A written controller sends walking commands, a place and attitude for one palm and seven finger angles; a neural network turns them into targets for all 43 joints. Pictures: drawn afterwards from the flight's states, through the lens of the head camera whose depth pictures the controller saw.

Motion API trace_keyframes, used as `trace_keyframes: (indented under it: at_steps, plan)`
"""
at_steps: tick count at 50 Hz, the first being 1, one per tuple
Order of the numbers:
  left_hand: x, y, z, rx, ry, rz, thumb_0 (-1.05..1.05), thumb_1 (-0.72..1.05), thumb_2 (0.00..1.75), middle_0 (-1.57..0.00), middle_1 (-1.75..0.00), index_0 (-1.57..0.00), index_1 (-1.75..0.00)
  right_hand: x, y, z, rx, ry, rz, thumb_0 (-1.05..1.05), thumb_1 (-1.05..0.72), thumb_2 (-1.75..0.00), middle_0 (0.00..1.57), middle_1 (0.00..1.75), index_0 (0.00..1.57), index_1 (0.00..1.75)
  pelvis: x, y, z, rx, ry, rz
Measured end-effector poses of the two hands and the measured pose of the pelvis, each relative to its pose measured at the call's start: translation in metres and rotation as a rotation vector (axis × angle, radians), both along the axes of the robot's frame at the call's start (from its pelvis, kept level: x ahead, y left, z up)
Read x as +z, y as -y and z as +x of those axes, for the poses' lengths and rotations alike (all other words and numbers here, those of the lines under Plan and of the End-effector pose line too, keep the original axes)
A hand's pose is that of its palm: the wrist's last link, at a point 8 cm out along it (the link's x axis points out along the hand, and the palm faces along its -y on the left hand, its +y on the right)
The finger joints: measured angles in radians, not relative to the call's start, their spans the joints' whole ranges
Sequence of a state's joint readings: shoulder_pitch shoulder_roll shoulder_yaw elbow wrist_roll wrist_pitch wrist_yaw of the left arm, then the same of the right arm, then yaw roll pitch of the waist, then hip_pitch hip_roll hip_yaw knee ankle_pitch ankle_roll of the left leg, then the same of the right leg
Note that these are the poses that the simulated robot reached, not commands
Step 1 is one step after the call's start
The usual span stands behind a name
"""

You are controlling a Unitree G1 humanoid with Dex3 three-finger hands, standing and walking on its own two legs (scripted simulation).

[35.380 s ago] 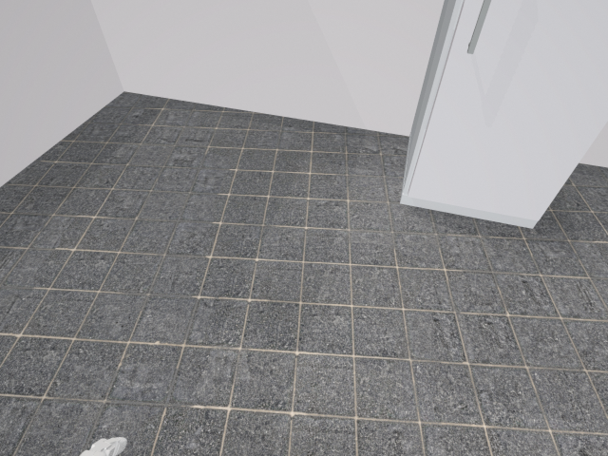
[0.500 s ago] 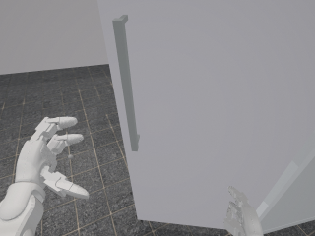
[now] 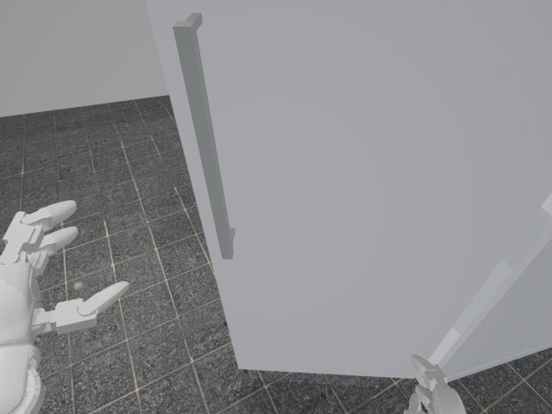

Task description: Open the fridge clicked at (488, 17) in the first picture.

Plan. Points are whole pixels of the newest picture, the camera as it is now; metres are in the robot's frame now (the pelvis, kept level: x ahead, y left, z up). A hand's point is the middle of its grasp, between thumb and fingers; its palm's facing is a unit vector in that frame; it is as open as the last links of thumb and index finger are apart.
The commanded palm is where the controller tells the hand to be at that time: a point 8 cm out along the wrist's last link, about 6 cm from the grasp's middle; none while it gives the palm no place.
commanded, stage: draw the hand back to the body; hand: left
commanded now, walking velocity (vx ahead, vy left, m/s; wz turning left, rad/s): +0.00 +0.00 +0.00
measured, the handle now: (215, 162) +0.39 +0.14 +0.19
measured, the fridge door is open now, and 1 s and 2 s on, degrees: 71 71 71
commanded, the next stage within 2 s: step back with the hand held close in 0.64 s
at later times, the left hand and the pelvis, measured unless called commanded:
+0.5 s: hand (57, 284) +0.19 +0.28 +0.16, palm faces +0.49 -0.79 -0.36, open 7.6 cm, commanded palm +0.14 +0.31 +0.18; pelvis +0.01 +0.00 +0.01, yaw +0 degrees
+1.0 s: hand (66, 284) +0.20 +0.27 +0.16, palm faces +0.38 -0.80 -0.47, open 7.4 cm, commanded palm +0.13 +0.31 +0.18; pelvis -0.01 +0.01 +0.01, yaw +0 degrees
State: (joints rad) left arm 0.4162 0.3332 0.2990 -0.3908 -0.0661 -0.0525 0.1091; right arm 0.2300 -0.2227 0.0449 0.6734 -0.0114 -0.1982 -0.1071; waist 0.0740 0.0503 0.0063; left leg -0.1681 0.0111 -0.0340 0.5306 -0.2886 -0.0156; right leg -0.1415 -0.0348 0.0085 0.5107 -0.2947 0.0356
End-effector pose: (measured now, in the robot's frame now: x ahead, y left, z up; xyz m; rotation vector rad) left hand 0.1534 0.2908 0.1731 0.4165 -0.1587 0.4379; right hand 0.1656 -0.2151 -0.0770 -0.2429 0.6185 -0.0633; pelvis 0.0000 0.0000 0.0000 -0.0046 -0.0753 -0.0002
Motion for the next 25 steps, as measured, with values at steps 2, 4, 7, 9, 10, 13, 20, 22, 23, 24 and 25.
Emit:
trace_keyframes:
  at_steps: [2,4,7,9,10,13,20,22,23,24,25]
  plan:
    - [0.003,-0.001,0.001,-0.005,0.008,0.009,0.00,0.19,0.56,-0.23,-0.72,-0.23,-0.72,0.001,0.000,0.001,-0.005,0.005,0.002,0.01,-0.90,-0.90,0.20,0.30,0.21,0.30,0.001,-0.001,0.001,-0.003,0.002,0.001]
    - [0.005,-0.002,0.002,-0.007,0.013,0.020,0.00,0.26,0.59,-0.23,-0.68,-0.23,-0.67,0.003,-0.001,0.003,-0.008,0.012,0.005,0.01,-0.90,-0.90,0.20,0.30,0.21,0.30,0.001,-0.001,0.002,-0.006,0.003,0.002]
    - [0.008,-0.006,0.002,-0.003,0.016,0.034,0.00,0.37,0.64,-0.23,-0.61,-0.23,-0.61,0.006,-0.002,0.008,-0.011,0.021,0.006,0.01,-0.90,-0.90,0.20,0.30,0.21,0.30,0.002,-0.002,0.004,-0.010,0.003,0.003]
    - [0.009,-0.010,0.001,0.007,0.013,0.037,0.00,0.44,0.68,-0.23,-0.57,-0.23,-0.57,0.008,-0.002,0.011,-0.010,0.024,0.006,0.01,-0.90,-0.90,0.20,0.30,0.21,0.30,0.003,-0.002,0.005,-0.011,0.004,0.002]
    - [0.009,-0.012,0.000,0.015,0.011,0.037,0.00,0.48,0.70,-0.23,-0.55,-0.22,-0.55,0.009,-0.002,0.013,-0.008,0.025,0.005,0.01,-0.90,-0.90,0.20,0.30,0.21,0.30,0.003,-0.002,0.005,-0.011,0.004,0.002]
    - [0.008,-0.018,-0.002,0.040,0.004,0.035,0.01,0.58,0.75,-0.22,-0.49,-0.22,-0.48,0.012,-0.002,0.018,0.000,0.029,-0.001,0.01,-0.90,-0.90,0.20,0.30,0.21,0.30,0.004,-0.002,0.006,-0.011,0.005,0.001]
    - [0.004,-0.022,-0.006,0.074,-0.006,0.011,0.01,0.79,0.85,-0.21,-0.37,-0.21,-0.36,0.015,-0.004,0.027,0.022,0.031,-0.012,0.01,-0.90,-0.90,0.20,0.30,0.21,0.30,0.005,-0.003,0.008,-0.005,0.007,0.000]
    - [0.003,-0.021,-0.005,0.073,-0.007,0.006,0.01,0.82,0.86,-0.21,-0.35,-0.21,-0.34,0.015,-0.005,0.028,0.027,0.030,-0.014,0.01,-0.90,-0.90,0.20,0.30,0.21,0.30,0.006,-0.003,0.008,-0.003,0.008,0.000]
    - [0.003,-0.021,-0.005,0.071,-0.008,0.004,0.01,0.83,0.87,-0.21,-0.34,-0.21,-0.34,0.015,-0.006,0.028,0.029,0.029,-0.014,0.01,-0.90,-0.90,0.20,0.30,0.21,0.30,0.006,-0.003,0.008,-0.003,0.008,0.001]
    - [0.003,-0.021,-0.005,0.070,-0.008,0.004,0.01,0.84,0.88,-0.21,-0.33,-0.21,-0.33,0.016,-0.006,0.029,0.030,0.028,-0.013,0.01,-0.90,-0.90,0.20,0.30,0.21,0.30,0.006,-0.003,0.008,-0.003,0.008,0.001]
    - [0.004,-0.020,-0.004,0.068,-0.008,0.004,0.01,0.85,0.88,-0.21,-0.33,-0.21,-0.32,0.016,-0.007,0.029,0.030,0.028,-0.012,0.01,-0.90,-0.90,0.20,0.30,0.21,0.30,0.006,-0.003,0.008,-0.003,0.008,0.001]
